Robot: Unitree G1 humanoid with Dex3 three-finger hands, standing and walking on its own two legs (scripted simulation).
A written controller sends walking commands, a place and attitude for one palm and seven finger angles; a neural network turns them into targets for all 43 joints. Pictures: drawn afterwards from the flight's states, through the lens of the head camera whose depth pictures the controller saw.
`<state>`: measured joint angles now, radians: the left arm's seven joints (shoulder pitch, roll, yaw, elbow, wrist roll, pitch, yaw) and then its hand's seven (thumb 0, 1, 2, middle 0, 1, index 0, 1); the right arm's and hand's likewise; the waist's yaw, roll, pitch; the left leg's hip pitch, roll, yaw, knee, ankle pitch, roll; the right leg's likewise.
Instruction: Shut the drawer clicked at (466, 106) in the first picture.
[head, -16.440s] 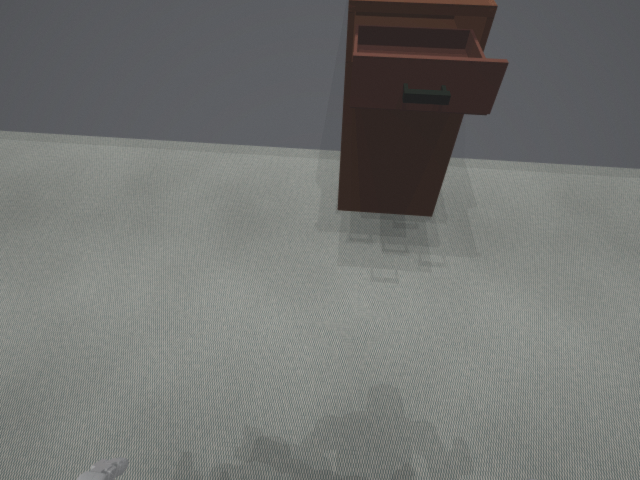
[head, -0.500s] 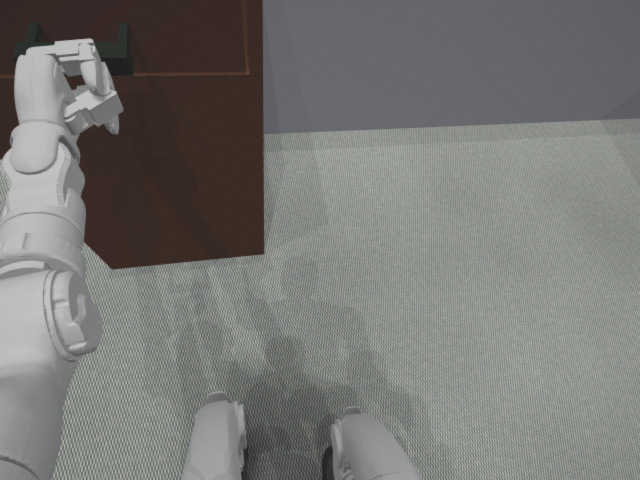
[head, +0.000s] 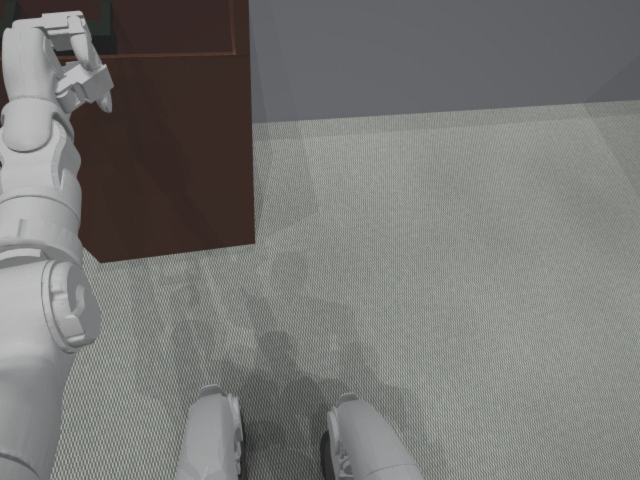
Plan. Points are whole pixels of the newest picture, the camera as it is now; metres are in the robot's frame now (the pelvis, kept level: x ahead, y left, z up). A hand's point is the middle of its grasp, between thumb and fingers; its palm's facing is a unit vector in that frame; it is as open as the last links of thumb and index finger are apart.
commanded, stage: pull the fist back off the drawer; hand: left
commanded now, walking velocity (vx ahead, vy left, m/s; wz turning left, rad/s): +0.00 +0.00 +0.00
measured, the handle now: (59, 24) +0.64 +0.25 +0.10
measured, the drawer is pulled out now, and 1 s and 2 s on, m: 0.00 0.00 0.00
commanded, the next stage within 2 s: draw the hand back to the body in 0.32 s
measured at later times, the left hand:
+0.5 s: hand (83, 95) +0.52 +0.21 +0.10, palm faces +0.12 -0.99 -0.02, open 3.3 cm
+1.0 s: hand (10, 177) +0.37 +0.20 +0.18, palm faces +0.14 -0.98 -0.14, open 3.3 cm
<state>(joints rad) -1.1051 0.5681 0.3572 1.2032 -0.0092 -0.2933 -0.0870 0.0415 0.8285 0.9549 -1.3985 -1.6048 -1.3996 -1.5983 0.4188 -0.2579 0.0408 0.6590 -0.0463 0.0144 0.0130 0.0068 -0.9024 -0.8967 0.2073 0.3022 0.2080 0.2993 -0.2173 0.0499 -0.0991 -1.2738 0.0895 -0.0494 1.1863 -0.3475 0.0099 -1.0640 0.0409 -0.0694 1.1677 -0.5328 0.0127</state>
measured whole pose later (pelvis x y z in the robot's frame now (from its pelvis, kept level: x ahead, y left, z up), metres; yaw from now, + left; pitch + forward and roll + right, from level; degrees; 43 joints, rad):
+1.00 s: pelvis +0.06 -0.01 +0.08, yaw +3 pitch +6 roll -1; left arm -0.09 0.31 0.19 0.22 -0.19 -0.15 -0.11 0.01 0.90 0.90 -1.40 -1.60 -1.40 -1.60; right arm 0.22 -0.25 0.02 0.53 0.06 0.02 -0.06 0.01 -0.90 -0.90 0.21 0.30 0.21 0.30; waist -0.01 0.05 -0.09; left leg -0.58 0.06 0.01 0.79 -0.31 -0.01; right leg -0.39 0.01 -0.03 0.75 -0.47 0.00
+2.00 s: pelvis +0.08 -0.02 +0.11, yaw +3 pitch -3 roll +0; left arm 0.53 0.35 0.31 -0.49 -0.08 -0.13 0.09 0.01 0.89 0.90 -1.41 -1.60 -1.41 -1.60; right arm 0.18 -0.23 0.01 0.57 0.00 -0.06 -0.08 0.02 -0.90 -0.90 0.21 0.30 0.21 0.30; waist 0.06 0.07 0.01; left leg -0.21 0.05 0.02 0.46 -0.20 -0.02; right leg 0.00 0.01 -0.03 0.39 -0.33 -0.01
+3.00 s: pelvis -0.10 +0.01 +0.10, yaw +4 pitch +2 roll -5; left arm 0.59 0.42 0.42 -0.63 -0.06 -0.24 0.16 0.01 0.89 0.90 -1.41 -1.60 -1.41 -1.60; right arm 0.18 -0.16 -0.01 0.58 -0.02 -0.10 -0.04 0.02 -0.90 -0.90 0.21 0.30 0.21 0.30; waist -0.01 0.03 0.02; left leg -0.51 0.04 0.00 0.47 0.00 0.05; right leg -0.34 0.10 -0.01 0.91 -0.51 0.00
